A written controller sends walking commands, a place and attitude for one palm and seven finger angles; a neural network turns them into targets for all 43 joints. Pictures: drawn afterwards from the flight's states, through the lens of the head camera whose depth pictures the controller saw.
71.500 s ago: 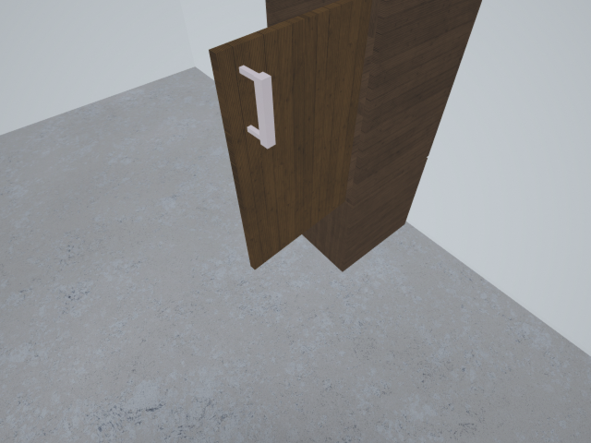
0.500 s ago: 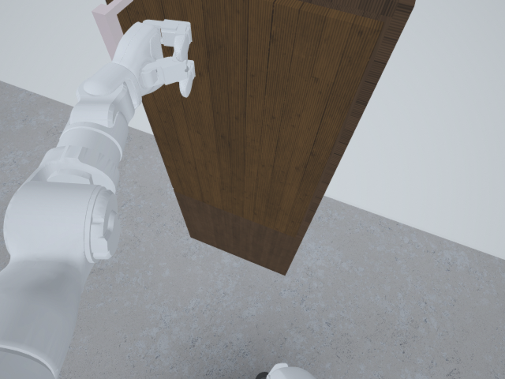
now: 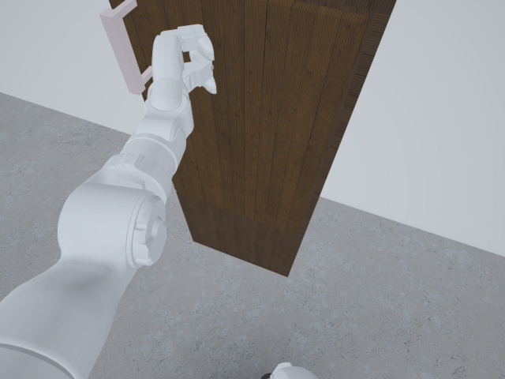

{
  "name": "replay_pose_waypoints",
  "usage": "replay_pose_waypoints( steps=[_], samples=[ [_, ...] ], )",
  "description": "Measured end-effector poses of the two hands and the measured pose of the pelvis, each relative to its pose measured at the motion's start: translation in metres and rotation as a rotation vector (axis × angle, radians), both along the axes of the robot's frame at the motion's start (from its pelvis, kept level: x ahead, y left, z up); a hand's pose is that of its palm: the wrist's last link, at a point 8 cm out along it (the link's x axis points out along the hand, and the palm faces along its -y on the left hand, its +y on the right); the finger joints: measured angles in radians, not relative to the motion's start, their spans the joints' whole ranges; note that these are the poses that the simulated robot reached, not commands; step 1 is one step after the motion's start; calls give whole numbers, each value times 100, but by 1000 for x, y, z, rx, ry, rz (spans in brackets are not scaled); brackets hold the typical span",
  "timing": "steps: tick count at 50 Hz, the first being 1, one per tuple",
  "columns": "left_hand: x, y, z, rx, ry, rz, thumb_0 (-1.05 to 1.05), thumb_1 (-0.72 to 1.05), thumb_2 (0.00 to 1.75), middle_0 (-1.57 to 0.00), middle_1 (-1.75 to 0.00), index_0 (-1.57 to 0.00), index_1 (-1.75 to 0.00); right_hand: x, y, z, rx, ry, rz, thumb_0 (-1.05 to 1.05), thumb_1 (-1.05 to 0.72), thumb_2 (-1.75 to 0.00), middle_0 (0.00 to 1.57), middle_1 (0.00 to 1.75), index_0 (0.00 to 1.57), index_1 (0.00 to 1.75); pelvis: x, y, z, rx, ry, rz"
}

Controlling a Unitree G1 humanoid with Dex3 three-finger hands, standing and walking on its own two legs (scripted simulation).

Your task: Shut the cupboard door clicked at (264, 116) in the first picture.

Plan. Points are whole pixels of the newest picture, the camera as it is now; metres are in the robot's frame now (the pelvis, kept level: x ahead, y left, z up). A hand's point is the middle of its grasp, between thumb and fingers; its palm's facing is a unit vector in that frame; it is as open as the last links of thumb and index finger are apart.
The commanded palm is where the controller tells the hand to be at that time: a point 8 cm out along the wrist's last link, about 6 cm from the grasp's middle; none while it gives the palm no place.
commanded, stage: pull the fist back off the door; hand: left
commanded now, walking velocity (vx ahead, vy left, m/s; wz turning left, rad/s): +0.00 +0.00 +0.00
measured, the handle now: (133, 48) +0.60 +0.12 +0.18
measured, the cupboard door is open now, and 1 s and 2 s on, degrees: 0 0 0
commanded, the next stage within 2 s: draw the hand back to the body in 0.52 s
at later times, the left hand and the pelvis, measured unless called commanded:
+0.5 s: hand (211, 96) +0.47 +0.01 +0.18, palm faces -0.06 -1.00 +0.00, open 3.1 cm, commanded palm +0.45 +0.05 +0.18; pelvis +0.01 -0.01 +0.02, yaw -3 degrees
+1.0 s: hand (161, 148) +0.38 +0.07 +0.18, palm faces -0.04 -1.00 -0.02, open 3.1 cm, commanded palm +0.35 +0.12 +0.19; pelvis +0.00 -0.02 +0.02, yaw -2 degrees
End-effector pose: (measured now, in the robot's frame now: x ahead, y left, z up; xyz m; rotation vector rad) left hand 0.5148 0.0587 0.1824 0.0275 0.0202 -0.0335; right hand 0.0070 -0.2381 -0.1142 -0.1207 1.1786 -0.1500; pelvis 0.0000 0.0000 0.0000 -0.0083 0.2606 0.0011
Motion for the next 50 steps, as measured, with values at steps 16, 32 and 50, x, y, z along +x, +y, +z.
replay_pose_waypoints(
  steps=[16,32,50],
  samples=[
    [-28,-7,-13,-39,-51,-29,2,91,90,-130,-150,-130,-150,-38,-20,10,-35,60,-103,1,-91,-90,20,30,20,30,6,-4,9,6,-79,-54],
    [-70,2,1,-6,-23,-30,1,90,90,-131,-150,-130,-150,100,-23,31,-22,-291,24,1,-91,-90,20,30,19,30,1,-16,17,11,-166,-18],
    [-149,67,-3,-6,-87,-4,1,90,90,-130,-150,-130,-150,111,-25,40,2,-328,11,1,-91,-90,20,30,20,30,3,-24,23,12,-250,-43]
  ],
)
